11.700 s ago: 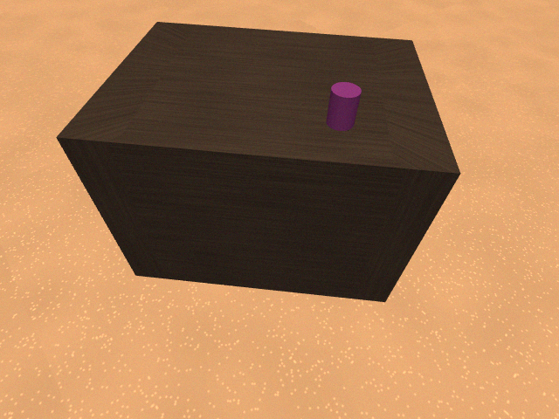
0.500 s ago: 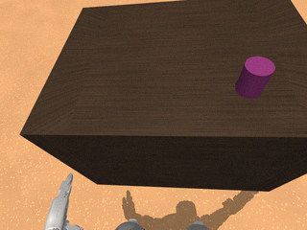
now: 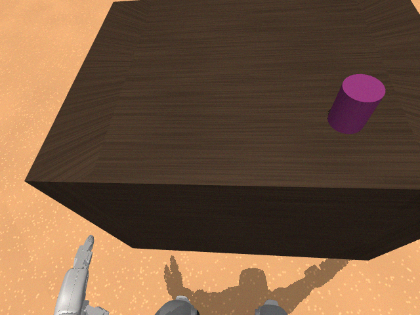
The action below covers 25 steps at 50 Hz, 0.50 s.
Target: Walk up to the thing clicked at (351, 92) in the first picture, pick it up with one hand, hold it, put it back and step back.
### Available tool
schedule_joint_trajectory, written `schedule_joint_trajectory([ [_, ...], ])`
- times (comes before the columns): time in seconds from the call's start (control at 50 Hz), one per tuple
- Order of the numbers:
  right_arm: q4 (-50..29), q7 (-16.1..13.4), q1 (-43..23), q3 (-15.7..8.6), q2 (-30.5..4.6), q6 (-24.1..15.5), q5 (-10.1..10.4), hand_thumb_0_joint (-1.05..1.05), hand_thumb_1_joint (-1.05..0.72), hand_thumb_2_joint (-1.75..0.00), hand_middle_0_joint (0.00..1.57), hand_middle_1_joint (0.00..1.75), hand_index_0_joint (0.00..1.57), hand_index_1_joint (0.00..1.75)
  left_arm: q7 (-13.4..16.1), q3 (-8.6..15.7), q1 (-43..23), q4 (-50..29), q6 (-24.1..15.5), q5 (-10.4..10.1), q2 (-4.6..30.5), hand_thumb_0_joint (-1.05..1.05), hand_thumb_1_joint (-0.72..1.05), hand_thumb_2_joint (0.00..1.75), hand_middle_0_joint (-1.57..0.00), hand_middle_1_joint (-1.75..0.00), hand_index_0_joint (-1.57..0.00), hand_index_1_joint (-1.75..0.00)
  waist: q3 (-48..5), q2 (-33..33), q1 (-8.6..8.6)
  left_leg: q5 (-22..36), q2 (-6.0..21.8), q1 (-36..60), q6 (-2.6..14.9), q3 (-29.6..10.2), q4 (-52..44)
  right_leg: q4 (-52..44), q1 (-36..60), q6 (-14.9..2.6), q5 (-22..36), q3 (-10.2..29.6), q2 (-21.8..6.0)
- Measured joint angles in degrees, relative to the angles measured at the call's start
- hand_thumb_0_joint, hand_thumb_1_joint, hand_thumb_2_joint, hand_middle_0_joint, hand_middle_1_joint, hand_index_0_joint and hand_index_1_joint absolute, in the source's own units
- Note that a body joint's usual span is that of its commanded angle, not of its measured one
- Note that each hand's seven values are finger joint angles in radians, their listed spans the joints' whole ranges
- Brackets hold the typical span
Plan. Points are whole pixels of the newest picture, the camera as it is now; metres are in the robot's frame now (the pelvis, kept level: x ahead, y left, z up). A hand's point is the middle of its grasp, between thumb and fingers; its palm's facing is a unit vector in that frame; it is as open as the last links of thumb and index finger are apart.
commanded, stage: go down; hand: right
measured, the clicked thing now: (353, 105) +0.55 -0.25 +0.02
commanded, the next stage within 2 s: approach in 0.10 s
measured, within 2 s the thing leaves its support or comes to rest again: neither
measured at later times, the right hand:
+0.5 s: hand out of the picture +0.43 -0.40 +0.12, palm faces +0.24 +0.97 +0.01, open 17.4 cm
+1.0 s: hand (382, 108) +0.52 -0.29 +0.05, palm faces +0.24 +0.97 +0.03, open 17.4 cm
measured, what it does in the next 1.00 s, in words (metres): stands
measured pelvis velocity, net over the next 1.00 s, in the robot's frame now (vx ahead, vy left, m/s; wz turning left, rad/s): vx -0.01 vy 0.00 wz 0.05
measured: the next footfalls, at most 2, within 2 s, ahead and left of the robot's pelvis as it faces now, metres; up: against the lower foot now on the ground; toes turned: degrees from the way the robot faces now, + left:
none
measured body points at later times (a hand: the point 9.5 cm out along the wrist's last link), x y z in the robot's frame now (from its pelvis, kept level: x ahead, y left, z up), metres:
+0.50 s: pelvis +0.00 +0.00 -0.01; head +0.11 -0.05 +0.43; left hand +0.16 +0.25 -0.05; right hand +0.42 -0.45 +0.13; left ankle +0.01 +0.16 -0.69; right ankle +0.01 -0.12 -0.69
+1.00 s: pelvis -0.01 +0.00 -0.04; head +0.12 -0.06 +0.39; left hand +0.14 +0.26 -0.05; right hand +0.50 -0.34 +0.05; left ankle +0.01 +0.16 -0.69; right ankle +0.01 -0.12 -0.69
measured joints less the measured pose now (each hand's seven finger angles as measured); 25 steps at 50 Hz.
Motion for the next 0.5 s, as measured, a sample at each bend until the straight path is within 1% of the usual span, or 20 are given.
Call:
schedule_joint_trajectory([
  [0.08, -0.52, -0.07, 0.58, -0.91, 0.31, 0.09, 0.06, -0.02, 0.55, -0.05, 0.05, 0.05, 0.04, 0.06, 0.07, -0.14, -0.39, 0.18, 0.45, -0.05, 0.02, -0.01, -0.54, 0.06, -0.06, -0.05, -0.06, -0.05, -0.28, -0.03, -0.05, -0.25, -0.01, 0.04, -0.07, -0.17, 0.07, 0.06, 0.12, -0.02, -0.3, -0.17, -0.04],
  [0.2, -0.83, 0.04, 1.21, -1.11, 0.59, 0.23, 0.08, -0.02, 0.54, -0.06, 0.05, 0.05, 0.05, 0.06, -0.07, -0.06, -0.35, -0.1, 0.8, -0.02, -0.31, -0.01, -0.54, 0.06, -0.06, -0.05, -0.06, -0.05, -0.69, -0.03, -0.16, -0.49, -0.04, 0.42, -0.02, -0.12, -0.08, 0.04, 0.42, 0.01, -0.6, -0.14, -0.06],
  [0.24, -1.25, 0.01, 1.21, -0.75, 0.82, 0.19, 0.14, -0.02, 0.54, -0.06, 0.05, 0.05, 0.05, 0.06, -0.13, -0.13, -0.4, -0.05, 0.88, -0.08, -0.36, -0.01, -0.54, 0.06, -0.06, -0.05, -0.06, -0.05, -0.72, 0.04, -0.32, -0.52, -0.08, 0.55, 0.04, -0.12, -0.13, 0.02, 0.55, 0.03, -0.64, -0.13, -0.09],
  [0.32, -1.55, -0.03, 1.05, 0.55, 1.32, 0.22, 0.43, -0.01, 0.53, -0.06, 0.04, 0.05, 0.04, 0.05, -0.44, -0.64, -0.65, 0.39, 0.98, -0.07, -0.84, -0.01, -0.55, 0.06, -0.06, -0.05, -0.05, -0.05, -0.56, 0.04, -0.6, -0.51, -0.11, 0.63, 0.07, -0.02, -0.15, 0.04, 0.57, 0.04, -0.63, -0.02, -0.11],
  [0.38, -0.96, -0.08, 0.77, 2.02, 2.04, 0.07, 0.8, -0.01, 0.52, -0.05, 0.04, 0.05, 0.04, 0.05, -0.77, -0.78, -0.92, 0.93, 0.63, 0.11, -1.28, -0.01, -0.55, 0.05, -0.06, -0.05, -0.06, -0.05, -0.36, -0.1, -0.64, -0.62, 0.07, 0.13, -0.04, 0.1, 0.27, 0.32, 0.05, -0.06, -0.6, 0.11, 0.08],
  [0.44, -0.59, -0.32, 0.53, 3.89, 3.53, -0.66, 1.19, -0.01, 0.51, -0.05, 0.04, 0.04, 0.04, 0.05, -1.11, -0.57, -1.2, 0.85, 0.55, 0.31, -1.38, -0.01, -0.54, 0.05, -0.06, -0.05, -0.06, -0.06, -0.16, -0.22, -0.64, -0.89, 0.29, -1.17, -0.12, 0.08, 1.32, 1.12, -1.18, -0.15, -0.71, 0.14, 0.31],
  [0.5, -0.33, -0.84, 0.49, 5.32, 5.92, -2.09, 1.62, -0.01, 0.5, -0.06, 0.04, 0.04, 0.04, 0.05, -1.49, -0.28, -1.28, -0.99, 0.55, 0.42, -1.14, -0.01, -0.54, 0.05, -0.06, -0.05, -0.06, -0.06, -0.09, -0.14, -0.16, -1.28, 0.47, -2.88, -0.25, 0.0, 2.81, 2.34, -2.77, -0.23, -0.93, 0.13, 0.5],
])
